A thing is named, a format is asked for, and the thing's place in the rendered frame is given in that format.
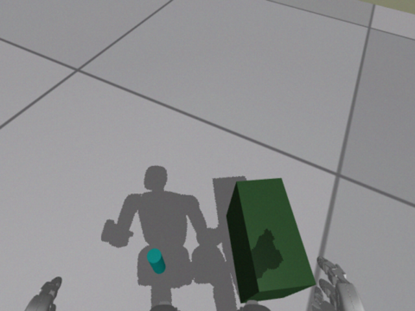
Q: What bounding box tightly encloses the right robot hand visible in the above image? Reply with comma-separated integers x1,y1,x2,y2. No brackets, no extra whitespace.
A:
312,257,365,311

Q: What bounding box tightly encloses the left robot hand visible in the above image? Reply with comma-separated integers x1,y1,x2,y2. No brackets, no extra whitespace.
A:
25,277,62,311

